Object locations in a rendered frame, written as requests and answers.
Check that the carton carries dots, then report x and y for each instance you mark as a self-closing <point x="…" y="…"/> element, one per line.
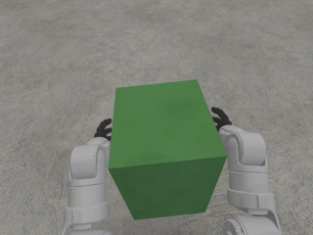
<point x="166" y="154"/>

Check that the robot left forearm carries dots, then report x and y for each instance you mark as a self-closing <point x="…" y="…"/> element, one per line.
<point x="87" y="176"/>

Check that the robot right upper arm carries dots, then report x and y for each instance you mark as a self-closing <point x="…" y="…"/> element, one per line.
<point x="249" y="225"/>

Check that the robot right forearm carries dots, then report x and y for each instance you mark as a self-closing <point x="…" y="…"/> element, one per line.
<point x="248" y="179"/>

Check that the robot left hand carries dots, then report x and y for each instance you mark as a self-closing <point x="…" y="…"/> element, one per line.
<point x="102" y="132"/>

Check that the robot right hand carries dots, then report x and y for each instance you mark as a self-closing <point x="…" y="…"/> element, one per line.
<point x="223" y="120"/>

